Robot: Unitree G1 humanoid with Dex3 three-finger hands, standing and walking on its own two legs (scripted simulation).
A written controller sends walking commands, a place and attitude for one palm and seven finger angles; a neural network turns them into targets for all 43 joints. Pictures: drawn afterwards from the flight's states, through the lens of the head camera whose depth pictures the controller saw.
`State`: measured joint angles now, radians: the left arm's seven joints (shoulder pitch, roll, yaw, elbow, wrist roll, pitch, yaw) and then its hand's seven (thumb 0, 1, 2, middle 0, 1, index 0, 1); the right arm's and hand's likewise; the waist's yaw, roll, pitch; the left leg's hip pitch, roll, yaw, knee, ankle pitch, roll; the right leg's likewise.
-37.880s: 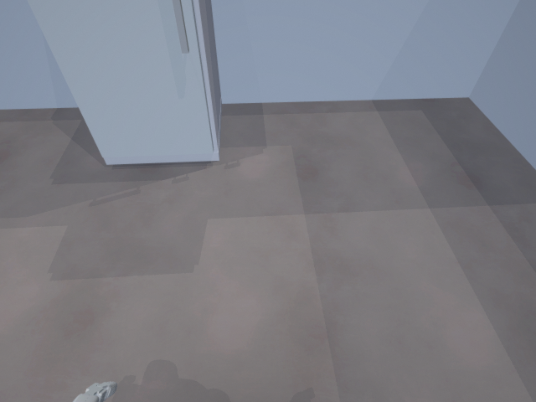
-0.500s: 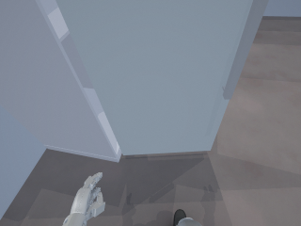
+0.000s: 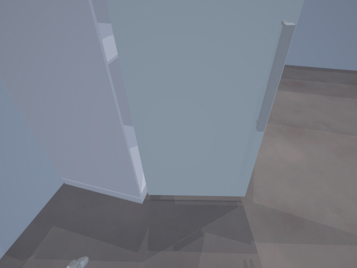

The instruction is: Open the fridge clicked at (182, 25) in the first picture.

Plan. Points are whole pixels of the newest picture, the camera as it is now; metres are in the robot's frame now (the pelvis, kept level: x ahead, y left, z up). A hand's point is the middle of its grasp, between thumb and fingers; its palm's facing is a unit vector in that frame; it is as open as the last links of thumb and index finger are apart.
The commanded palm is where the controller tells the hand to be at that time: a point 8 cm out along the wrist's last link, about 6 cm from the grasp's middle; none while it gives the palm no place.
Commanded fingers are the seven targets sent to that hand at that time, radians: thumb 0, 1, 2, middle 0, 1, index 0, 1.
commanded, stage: stop stepping back and stand still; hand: right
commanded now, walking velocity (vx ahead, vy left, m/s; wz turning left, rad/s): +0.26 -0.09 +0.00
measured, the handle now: (270, 82) +0.71 -0.32 +0.10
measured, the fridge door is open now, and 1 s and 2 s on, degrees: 76 76 76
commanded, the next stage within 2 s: let the arm hang, fingers relaxed in 0.38 s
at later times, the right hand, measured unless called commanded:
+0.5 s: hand out of the picture +0.17 -0.32 +0.15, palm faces +0.54 +0.68 -0.49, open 7.4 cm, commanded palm none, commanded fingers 0.00 -0.90 -0.90 0.20 0.30 0.20 0.30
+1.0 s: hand out of the picture +0.02 -0.23 -0.18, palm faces +0.08 +0.97 -0.22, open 7.2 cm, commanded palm none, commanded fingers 0.00 -0.90 -0.90 0.20 0.30 0.20 0.30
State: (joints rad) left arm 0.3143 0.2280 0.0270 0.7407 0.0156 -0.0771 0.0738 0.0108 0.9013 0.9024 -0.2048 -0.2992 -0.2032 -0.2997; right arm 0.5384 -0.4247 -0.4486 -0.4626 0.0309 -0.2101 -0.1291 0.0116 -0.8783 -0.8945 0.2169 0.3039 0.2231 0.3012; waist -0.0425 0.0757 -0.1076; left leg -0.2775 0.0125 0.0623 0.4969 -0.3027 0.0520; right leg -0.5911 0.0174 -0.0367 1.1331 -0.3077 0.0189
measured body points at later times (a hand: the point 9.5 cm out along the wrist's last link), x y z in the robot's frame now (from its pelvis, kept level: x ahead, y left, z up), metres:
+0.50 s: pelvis -0.01 -0.02 -0.02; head -0.02 -0.02 +0.43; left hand +0.13 +0.19 -0.13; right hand +0.14 -0.35 +0.18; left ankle +0.00 +0.11 -0.75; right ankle -0.05 -0.14 -0.74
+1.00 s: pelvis +0.02 -0.03 -0.01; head +0.05 -0.04 +0.44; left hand +0.07 +0.21 -0.16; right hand +0.02 -0.28 -0.16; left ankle +0.00 +0.09 -0.74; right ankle +0.00 -0.13 -0.74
